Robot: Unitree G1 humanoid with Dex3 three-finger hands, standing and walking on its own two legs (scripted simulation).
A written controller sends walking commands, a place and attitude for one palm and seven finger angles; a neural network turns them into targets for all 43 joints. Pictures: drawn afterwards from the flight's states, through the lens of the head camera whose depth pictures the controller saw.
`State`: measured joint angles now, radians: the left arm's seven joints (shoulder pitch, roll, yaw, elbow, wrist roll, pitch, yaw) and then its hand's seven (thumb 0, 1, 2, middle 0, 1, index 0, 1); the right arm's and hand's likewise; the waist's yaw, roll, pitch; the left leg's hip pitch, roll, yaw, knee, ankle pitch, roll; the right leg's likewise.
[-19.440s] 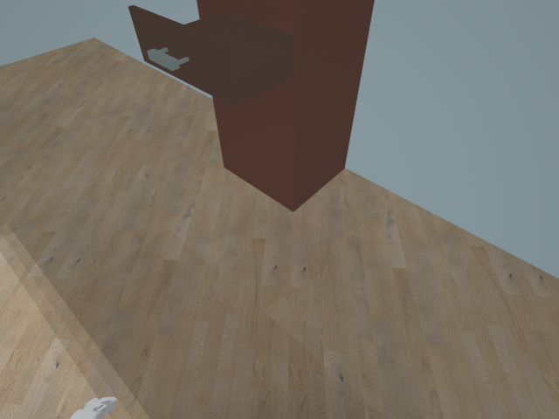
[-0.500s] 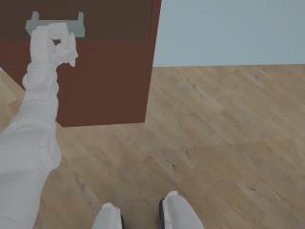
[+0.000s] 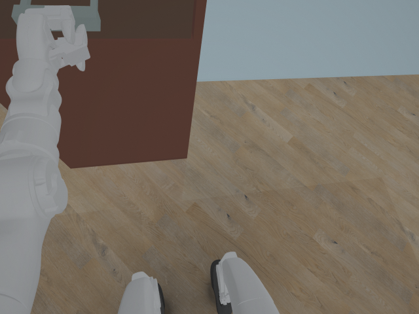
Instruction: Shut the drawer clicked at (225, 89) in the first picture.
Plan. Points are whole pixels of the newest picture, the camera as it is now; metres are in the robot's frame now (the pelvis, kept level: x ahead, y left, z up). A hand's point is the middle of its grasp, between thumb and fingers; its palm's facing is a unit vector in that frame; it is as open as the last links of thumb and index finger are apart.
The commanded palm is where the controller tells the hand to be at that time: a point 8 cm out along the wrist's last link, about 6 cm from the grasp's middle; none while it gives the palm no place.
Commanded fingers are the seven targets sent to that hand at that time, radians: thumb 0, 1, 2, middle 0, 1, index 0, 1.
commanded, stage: pull the fist back off the drawer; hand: left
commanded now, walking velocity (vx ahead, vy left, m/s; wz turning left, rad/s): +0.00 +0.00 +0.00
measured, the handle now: (60, 9) +0.65 +0.16 +0.10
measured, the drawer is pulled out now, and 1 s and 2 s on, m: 0.00 0.00 0.00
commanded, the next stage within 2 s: draw the hand back to the body in 0.70 s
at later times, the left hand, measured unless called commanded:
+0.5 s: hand (81, 45) +0.57 +0.12 +0.09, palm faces -0.04 -1.00 -0.05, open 3.0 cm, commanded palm +0.55 +0.16 +0.10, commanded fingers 0.00 0.90 0.90 -1.40 -1.60 -1.40 -1.60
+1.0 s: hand (62, 55) +0.53 +0.14 +0.11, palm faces +0.00 -1.00 -0.05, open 3.1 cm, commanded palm +0.48 +0.19 +0.13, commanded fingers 0.00 0.90 0.90 -1.40 -1.60 -1.40 -1.60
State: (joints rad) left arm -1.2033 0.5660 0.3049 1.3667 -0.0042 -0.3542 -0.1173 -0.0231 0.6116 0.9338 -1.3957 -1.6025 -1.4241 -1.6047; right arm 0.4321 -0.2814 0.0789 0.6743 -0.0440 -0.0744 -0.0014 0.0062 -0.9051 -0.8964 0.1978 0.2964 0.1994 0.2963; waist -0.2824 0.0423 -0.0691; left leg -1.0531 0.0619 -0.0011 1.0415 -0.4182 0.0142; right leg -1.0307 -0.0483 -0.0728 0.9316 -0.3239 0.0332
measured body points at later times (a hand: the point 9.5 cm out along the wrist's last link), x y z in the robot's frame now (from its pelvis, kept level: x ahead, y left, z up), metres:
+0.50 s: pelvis +0.01 +0.00 +0.00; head +0.17 +0.02 +0.42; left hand +0.57 +0.18 +0.10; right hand -0.03 -0.26 -0.10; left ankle +0.03 +0.11 -0.66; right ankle +0.06 -0.15 -0.66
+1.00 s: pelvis +0.06 -0.01 +0.03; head +0.16 -0.02 +0.47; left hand +0.53 +0.20 +0.12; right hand +0.07 -0.27 -0.09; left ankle +0.03 +0.11 -0.66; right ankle +0.06 -0.15 -0.66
